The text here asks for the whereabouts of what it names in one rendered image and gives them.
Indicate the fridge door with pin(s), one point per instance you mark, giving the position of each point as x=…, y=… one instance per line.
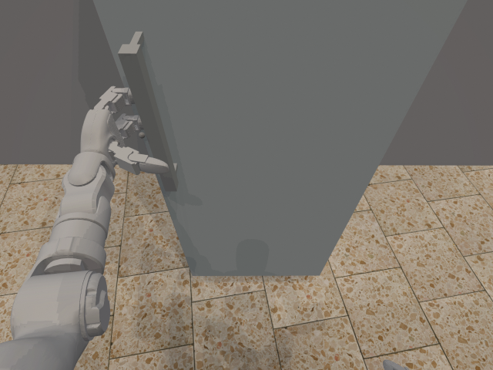
x=277, y=113

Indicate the robot left hand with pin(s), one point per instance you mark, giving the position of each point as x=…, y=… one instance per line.
x=99, y=131

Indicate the handle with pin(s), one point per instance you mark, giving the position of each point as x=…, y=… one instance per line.
x=134, y=67

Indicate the left robot forearm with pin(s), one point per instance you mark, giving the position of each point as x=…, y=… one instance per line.
x=81, y=227

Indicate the robot left upper arm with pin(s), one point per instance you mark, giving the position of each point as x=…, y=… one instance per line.
x=55, y=318

